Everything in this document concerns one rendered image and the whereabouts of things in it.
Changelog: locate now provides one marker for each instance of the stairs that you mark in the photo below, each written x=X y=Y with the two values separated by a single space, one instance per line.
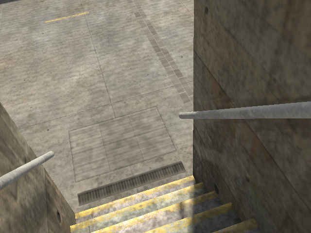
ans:
x=182 y=206

